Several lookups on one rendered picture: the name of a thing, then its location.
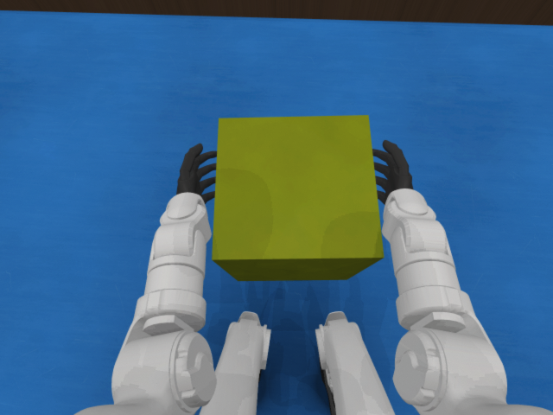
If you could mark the robot right hand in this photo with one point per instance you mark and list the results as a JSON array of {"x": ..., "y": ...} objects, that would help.
[{"x": 397, "y": 171}]

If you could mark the robot left upper arm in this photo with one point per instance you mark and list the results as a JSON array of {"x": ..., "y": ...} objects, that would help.
[{"x": 169, "y": 374}]

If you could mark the robot left hand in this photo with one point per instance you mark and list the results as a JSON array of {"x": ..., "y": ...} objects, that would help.
[{"x": 190, "y": 175}]

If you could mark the robot right upper arm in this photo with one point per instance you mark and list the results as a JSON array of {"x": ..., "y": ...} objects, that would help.
[{"x": 446, "y": 373}]

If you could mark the carton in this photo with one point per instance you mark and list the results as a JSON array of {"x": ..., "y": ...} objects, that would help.
[{"x": 295, "y": 198}]

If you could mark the robot right forearm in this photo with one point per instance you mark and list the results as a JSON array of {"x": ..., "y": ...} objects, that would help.
[{"x": 429, "y": 292}]

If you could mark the robot left shin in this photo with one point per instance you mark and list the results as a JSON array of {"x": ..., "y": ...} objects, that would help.
[{"x": 246, "y": 315}]

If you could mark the robot left forearm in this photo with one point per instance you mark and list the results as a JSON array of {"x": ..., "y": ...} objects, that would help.
[{"x": 173, "y": 297}]

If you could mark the robot right thigh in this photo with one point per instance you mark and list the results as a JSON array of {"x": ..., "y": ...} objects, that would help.
[{"x": 357, "y": 388}]

